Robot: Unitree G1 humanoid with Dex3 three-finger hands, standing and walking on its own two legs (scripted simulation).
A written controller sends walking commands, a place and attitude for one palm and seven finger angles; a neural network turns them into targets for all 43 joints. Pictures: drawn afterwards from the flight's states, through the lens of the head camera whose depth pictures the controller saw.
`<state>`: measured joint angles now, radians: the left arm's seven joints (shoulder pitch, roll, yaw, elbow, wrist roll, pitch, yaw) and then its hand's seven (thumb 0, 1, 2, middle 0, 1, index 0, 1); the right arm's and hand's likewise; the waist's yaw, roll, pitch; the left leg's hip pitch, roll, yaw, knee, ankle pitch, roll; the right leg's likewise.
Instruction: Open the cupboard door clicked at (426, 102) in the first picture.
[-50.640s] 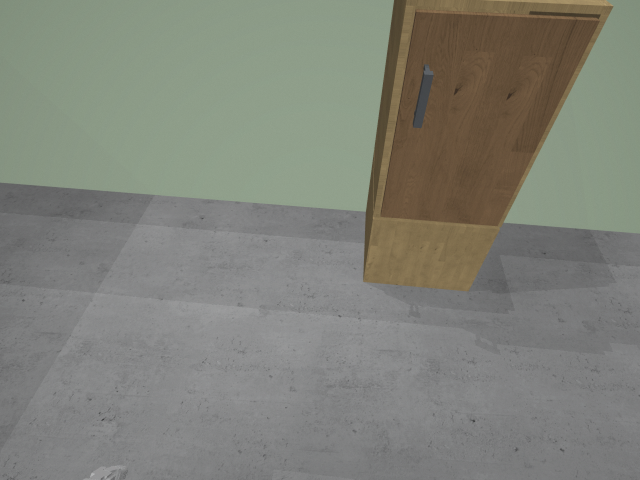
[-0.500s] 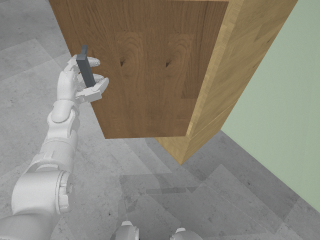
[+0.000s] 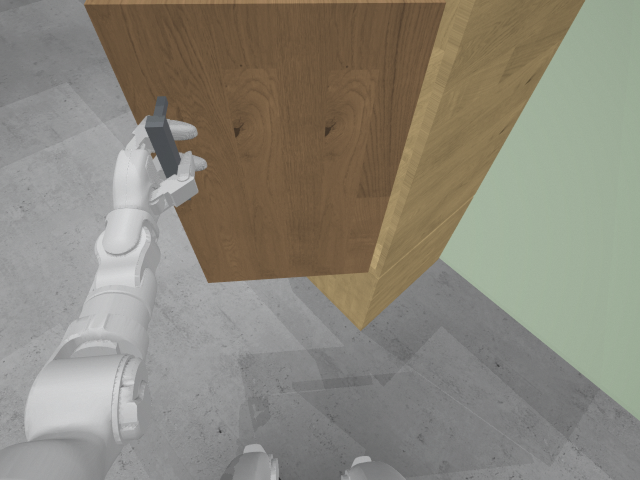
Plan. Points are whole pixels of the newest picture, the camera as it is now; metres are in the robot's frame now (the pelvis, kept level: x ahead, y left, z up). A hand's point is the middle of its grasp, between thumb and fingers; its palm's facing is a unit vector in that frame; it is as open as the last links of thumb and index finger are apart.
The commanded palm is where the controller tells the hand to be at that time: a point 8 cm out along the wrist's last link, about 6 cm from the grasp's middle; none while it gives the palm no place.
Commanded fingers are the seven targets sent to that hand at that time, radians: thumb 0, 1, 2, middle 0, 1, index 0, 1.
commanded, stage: pull the door open along its arc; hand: left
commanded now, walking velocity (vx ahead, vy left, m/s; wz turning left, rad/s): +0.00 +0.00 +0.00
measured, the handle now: (173, 151) +0.52 +0.17 +0.10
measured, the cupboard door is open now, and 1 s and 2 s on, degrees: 53 94 91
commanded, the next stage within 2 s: open thumb and fingers to let go in 0.90 s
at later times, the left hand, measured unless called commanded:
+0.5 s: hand (237, 282) +0.32 +0.08 +0.10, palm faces +0.22 -0.97 +0.06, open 6.0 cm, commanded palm +0.26 +0.15 +0.09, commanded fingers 0.00 0.90 0.90 -0.40 -1.35 -0.40 -1.35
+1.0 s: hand (292, 325) +0.27 +0.02 +0.10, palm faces +0.29 -0.96 -0.03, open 5.8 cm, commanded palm +0.23 +0.07 +0.09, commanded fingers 0.00 0.83 0.87 -0.40 -1.34 -0.40 -1.34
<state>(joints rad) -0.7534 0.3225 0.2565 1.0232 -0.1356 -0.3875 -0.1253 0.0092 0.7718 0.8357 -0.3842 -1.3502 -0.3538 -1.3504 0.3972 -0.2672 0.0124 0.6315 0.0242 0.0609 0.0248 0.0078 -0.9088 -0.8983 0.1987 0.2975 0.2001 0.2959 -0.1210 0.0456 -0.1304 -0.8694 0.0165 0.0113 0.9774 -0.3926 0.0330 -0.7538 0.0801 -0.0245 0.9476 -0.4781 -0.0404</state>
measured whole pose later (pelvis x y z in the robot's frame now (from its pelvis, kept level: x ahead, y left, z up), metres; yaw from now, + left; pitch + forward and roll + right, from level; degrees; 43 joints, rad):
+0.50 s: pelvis +0.02 -0.02 +0.02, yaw +1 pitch +9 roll +0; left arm 0.07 -0.01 -0.10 0.08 -0.06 -0.20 0.29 0.02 0.70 0.74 -0.37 -1.31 -0.36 -1.30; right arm 0.18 -0.20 0.03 0.48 0.00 0.08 0.04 0.01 -0.91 -0.90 0.20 0.30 0.20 0.30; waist -0.01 0.03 -0.14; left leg -0.64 0.00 0.02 0.88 -0.40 0.01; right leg -0.54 0.07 -0.01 0.89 -0.50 -0.06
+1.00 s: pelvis +0.03 -0.05 +0.02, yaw +4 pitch +6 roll +1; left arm 0.33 -0.03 -0.30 -0.15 0.03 -0.09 0.46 0.01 0.70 0.74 -0.33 -1.32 -0.38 -1.34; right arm 0.24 -0.22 0.02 0.52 -0.02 0.08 0.03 0.01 -0.91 -0.90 0.20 0.30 0.20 0.30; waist -0.04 0.06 -0.13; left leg -0.56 -0.01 -0.05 0.85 -0.39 -0.02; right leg -0.45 0.07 -0.08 0.86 -0.52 -0.11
